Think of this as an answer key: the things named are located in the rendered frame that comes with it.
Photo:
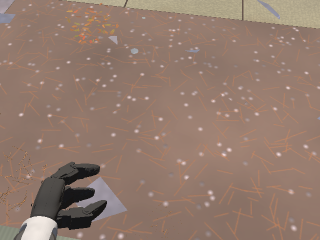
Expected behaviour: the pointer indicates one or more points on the left robot hand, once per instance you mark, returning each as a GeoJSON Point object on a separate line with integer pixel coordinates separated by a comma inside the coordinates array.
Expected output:
{"type": "Point", "coordinates": [53, 196]}

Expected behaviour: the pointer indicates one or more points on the left robot forearm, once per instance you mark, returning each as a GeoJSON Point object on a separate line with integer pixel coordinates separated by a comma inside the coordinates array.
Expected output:
{"type": "Point", "coordinates": [38, 228]}

